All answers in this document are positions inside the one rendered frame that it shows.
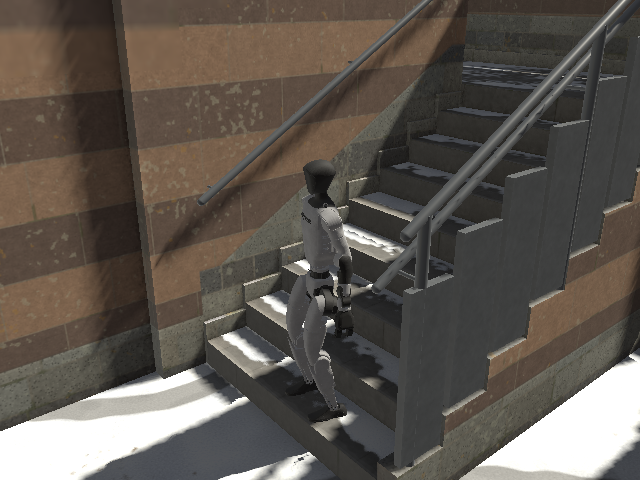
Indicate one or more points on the stairs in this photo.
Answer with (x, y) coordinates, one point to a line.
(257, 359)

